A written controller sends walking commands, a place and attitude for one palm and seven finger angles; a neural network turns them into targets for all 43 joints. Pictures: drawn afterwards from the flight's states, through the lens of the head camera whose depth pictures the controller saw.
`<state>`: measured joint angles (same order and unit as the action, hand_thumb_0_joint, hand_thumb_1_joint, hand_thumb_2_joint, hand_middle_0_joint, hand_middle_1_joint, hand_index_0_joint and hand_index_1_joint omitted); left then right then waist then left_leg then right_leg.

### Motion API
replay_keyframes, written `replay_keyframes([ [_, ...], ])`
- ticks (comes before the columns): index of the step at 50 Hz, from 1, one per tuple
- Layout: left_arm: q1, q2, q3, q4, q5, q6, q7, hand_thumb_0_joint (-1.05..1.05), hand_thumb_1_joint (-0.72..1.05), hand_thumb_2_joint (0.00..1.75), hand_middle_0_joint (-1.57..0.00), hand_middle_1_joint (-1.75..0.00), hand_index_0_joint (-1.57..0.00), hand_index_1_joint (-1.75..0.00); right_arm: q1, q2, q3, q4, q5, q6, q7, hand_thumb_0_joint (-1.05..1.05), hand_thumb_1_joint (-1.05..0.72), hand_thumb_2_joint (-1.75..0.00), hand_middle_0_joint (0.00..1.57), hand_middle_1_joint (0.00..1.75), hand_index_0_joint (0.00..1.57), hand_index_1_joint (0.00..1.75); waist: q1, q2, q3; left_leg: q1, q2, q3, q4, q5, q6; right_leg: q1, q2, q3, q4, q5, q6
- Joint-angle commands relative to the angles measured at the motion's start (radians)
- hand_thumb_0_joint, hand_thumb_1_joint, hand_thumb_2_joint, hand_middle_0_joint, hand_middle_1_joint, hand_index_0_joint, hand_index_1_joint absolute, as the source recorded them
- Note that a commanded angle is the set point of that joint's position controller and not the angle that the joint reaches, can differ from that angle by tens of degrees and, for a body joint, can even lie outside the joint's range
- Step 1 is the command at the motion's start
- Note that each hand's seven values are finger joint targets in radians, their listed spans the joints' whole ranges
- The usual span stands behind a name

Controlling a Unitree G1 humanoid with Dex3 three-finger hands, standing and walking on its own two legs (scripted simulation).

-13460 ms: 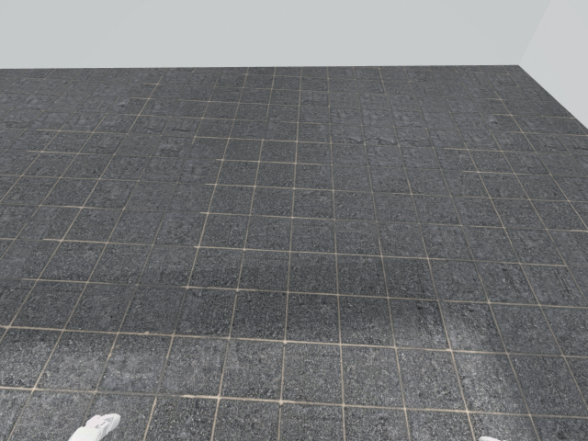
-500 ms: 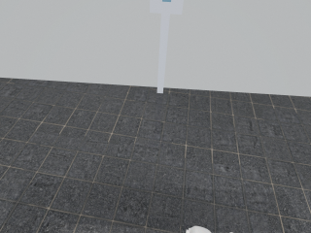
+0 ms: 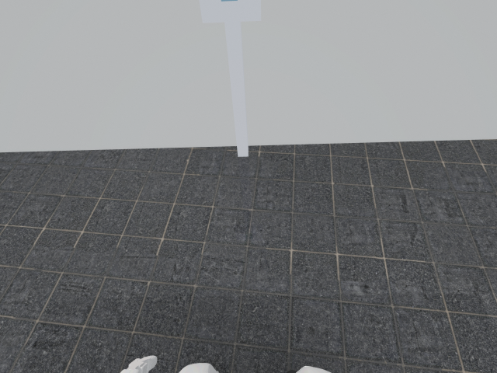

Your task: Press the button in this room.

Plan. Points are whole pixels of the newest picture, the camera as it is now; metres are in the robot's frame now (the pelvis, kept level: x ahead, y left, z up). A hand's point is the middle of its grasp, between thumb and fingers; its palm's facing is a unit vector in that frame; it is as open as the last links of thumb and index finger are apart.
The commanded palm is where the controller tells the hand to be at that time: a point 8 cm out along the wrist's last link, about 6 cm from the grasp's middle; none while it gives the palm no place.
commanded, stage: stand and wait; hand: left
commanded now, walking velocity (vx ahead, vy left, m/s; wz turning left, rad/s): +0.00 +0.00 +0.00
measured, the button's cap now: out of the picture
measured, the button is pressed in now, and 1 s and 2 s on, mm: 0 0 0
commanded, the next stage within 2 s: look at it before walking up in 1.04 s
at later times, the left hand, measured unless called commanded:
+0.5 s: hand out of the picture -0.01 +0.19 -0.17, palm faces +0.05 -0.99 -0.16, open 7.4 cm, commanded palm none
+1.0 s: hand out of the picture +0.07 +0.19 -0.17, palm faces +0.01 -0.98 -0.18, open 7.3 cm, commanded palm none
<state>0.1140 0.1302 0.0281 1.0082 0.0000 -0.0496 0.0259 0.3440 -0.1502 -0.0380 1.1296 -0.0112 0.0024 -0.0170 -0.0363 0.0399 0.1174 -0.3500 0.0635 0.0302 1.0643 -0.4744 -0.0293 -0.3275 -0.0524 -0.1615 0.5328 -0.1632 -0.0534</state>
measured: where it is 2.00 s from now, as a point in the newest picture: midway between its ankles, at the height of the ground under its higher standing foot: outside the picture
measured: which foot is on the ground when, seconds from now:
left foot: up 0.00-0.18, down 0.20-1.00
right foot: down 0.00-1.00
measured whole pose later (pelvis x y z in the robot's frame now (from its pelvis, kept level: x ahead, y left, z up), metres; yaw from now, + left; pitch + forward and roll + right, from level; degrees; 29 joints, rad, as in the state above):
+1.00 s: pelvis +0.07 +0.03 +0.01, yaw -2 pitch -2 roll +0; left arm 0.29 0.13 -0.01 1.15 0.01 -0.01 0.05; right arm 0.32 -0.10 0.00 1.17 -0.01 -0.02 -0.03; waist 0.00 0.00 0.02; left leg -0.08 0.03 0.12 0.39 -0.28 0.01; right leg -0.19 -0.06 -0.12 0.42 -0.20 0.01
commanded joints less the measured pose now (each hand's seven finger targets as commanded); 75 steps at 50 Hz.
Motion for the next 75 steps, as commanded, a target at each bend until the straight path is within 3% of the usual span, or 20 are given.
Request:
replay_keyframes([
  [1,0.039,0.126,0.018,-0.013,0.018,0.008,0.001,0.00,0.90,0.90,-0.20,-0.30,-0.20,-0.30,0.128,0.001,0.000,-0.011,-0.007,0.012,-0.002,0.00,-0.90,-0.90,0.20,0.30,0.20,0.30,0.005,-0.184,-0.136,0.080,0.029,0.018,-0.135,0.084,-0.014,-0.022,-0.219,0.150,-0.294,0.109,-0.060],
  [4,0.045,0.143,0.019,0.005,0.020,0.020,0.001,0.00,0.90,0.90,-0.20,-0.30,-0.20,-0.30,0.100,-0.008,0.002,-0.022,-0.008,0.011,0.002,0.00,-0.90,-0.90,0.20,0.30,0.20,0.30,0.019,-0.200,-0.120,0.081,0.027,0.030,-0.252,0.089,-0.014,-0.018,-0.212,0.177,-0.326,-0.089,-0.073],
  [6,0.061,0.152,0.021,0.018,0.018,0.026,0.001,0.00,0.90,0.90,-0.20,-0.30,-0.20,-0.30,0.070,-0.016,0.004,-0.030,-0.007,0.004,0.000,0.00,-0.90,-0.90,0.20,0.30,0.20,0.30,0.030,-0.180,-0.119,0.112,0.022,0.037,-0.390,0.111,-0.014,0.001,-0.199,0.190,-0.308,-0.143,-0.073],
  [8,0.055,0.146,0.018,0.030,0.010,0.033,0.003,0.00,0.90,0.90,-0.20,-0.30,-0.20,-0.30,0.102,-0.018,0.008,-0.012,-0.004,-0.006,-0.001,0.00,-0.90,-0.90,0.20,0.30,0.20,0.30,0.006,-0.138,-0.113,0.223,0.022,0.037,-0.582,0.229,-0.013,-0.043,-0.172,0.170,-0.254,-0.215,-0.035],
  [9,0.070,0.121,0.010,0.031,0.004,0.039,0.002,0.00,0.90,0.90,-0.20,-0.30,-0.20,-0.30,0.105,-0.040,0.009,-0.006,-0.003,-0.016,-0.002,0.00,-0.90,-0.90,0.20,0.30,0.20,0.30,0.007,-0.044,-0.098,0.251,0.047,-0.016,-0.668,0.254,-0.006,-0.079,-0.129,0.154,-0.197,-0.218,-0.002],
  [10,0.106,0.090,0.004,0.037,-0.002,0.044,-0.002,0.00,0.90,0.90,-0.20,-0.30,-0.20,-0.30,0.071,-0.076,0.006,-0.015,-0.008,-0.025,-0.008,0.00,-0.90,-0.90,0.20,0.30,0.20,0.30,0.033,0.075,-0.069,0.166,0.133,-0.126,-0.764,0.209,0.027,-0.048,-0.069,0.121,-0.149,-0.173,0.038],
  [11,0.123,0.080,0.004,0.041,-0.002,0.050,-0.004,0.00,0.90,0.90,-0.20,-0.30,-0.20,-0.30,0.012,-0.109,0.003,-0.038,-0.010,-0.022,-0.012,0.00,-0.90,-0.90,0.20,0.30,0.20,0.30,0.059,0.112,-0.014,0.016,0.183,-0.166,-0.846,0.080,0.058,0.054,-0.043,0.089,-0.134,-0.132,0.062],
  [12,0.146,0.087,0.004,0.056,0.006,0.056,-0.007,0.00,0.90,0.90,-0.20,-0.30,-0.20,-0.30,-0.058,-0.114,0.002,-0.050,-0.008,-0.020,-0.012,0.00,-0.90,-0.90,0.20,0.30,0.20,0.30,0.083,0.146,-0.002,-0.058,0.174,-0.167,-0.880,0.029,0.064,0.130,-0.040,0.080,-0.102,-0.088,0.072],
  [13,0.158,0.089,0.000,0.076,0.014,0.057,-0.006,0.00,0.90,0.90,-0.20,-0.30,-0.20,-0.30,-0.084,-0.101,0.006,-0.054,-0.005,-0.023,-0.012,0.00,-0.90,-0.90,0.20,0.30,0.20,0.30,0.083,0.153,0.013,-0.074,0.151,-0.142,-0.896,0.039,0.061,0.166,-0.048,0.076,-0.088,-0.053,0.075],
  [16,0.208,0.091,-0.012,0.104,0.014,0.048,-0.005,0.00,0.90,0.90,-0.20,-0.30,-0.20,-0.30,-0.064,-0.087,0.010,-0.052,0.001,-0.027,-0.014,0.00,-0.90,-0.90,0.20,0.30,0.20,0.30,0.076,0.090,0.007,0.003,0.108,-0.086,-0.862,0.126,0.050,0.170,-0.065,0.098,-0.148,0.007,0.073],
  [21,0.238,0.088,-0.023,0.131,0.011,0.037,0.002,0.00,0.90,0.90,-0.20,-0.30,-0.20,-0.30,-0.026,-0.080,0.011,-0.036,0.004,-0.023,-0.015,0.00,-0.90,-0.90,0.20,0.30,0.20,0.30,0.053,-0.021,-0.025,0.116,0.081,-0.052,-0.820,0.190,0.043,0.138,-0.085,0.122,-0.205,0.013,0.066],
  [26,0.263,0.075,-0.027,0.144,0.010,0.029,0.008,0.00,0.90,0.90,-0.20,-0.30,-0.20,-0.30,-0.004,-0.075,0.014,-0.019,0.006,-0.029,-0.017,0.00,-0.90,-0.90,0.20,0.30,0.20,0.30,0.041,-0.063,-0.060,0.190,0.078,-0.030,-0.789,0.295,0.046,0.129,-0.094,0.129,-0.207,0.052,0.061],
  [37,0.283,0.067,-0.028,0.150,0.008,0.029,0.019,0.00,0.90,0.90,-0.20,-0.30,-0.20,-0.30,0.033,-0.056,0.022,0.017,0.008,-0.034,-0.021,0.00,-0.90,-0.90,0.20,0.30,0.20,0.30,0.044,-0.037,-0.048,0.183,0.077,-0.018,-0.768,0.391,0.047,0.167,-0.094,0.124,-0.176,0.108,0.055],
  [48,0.262,0.070,-0.024,0.134,0.007,0.030,0.022,0.00,0.90,0.90,-0.20,-0.30,-0.20,-0.30,0.056,-0.032,0.022,0.032,0.006,-0.033,-0.022,0.00,-0.90,-0.90,0.20,0.30,0.20,0.30,0.047,-0.037,-0.013,0.154,0.074,-0.013,-0.768,0.378,0.045,0.169,-0.092,0.123,-0.167,0.109,0.050],
  [63,0.250,0.090,-0.020,0.124,0.008,0.023,0.020,0.00,0.90,0.90,-0.20,-0.30,-0.20,-0.30,0.048,-0.051,0.014,0.027,0.006,-0.034,-0.021,0.00,-0.90,-0.90,0.20,0.30,0.20,0.30,0.040,-0.046,-0.046,0.191,0.070,-0.009,-0.757,0.377,0.044,0.177,-0.094,0.131,-0.175,0.127,0.042],
  [68,0.246,0.096,-0.018,0.125,0.009,0.022,0.020,0.00,0.90,0.90,-0.20,-0.30,-0.20,-0.30,0.038,-0.060,0.012,0.021,0.006,-0.033,-0.022,0.00,-0.90,-0.90,0.20,0.30,0.20,0.30,0.039,-0.023,-0.029,0.188,0.072,-0.009,-0.763,0.359,0.045,0.167,-0.094,0.133,-0.186,0.107,0.039],
  [75,0.232,0.114,-0.014,0.119,0.010,0.021,0.017,0.00,0.90,0.90,-0.20,-0.30,-0.20,-0.30,0.020,-0.085,0.008,0.012,0.005,-0.033,-0.021,0.00,-0.90,-0.90,0.20,0.30,0.20,0.30,0.039,-0.040,-0.014,0.185,0.070,-0.015,-0.769,0.318,0.047,0.151,-0.091,0.140,-0.198,0.067,0.037],
])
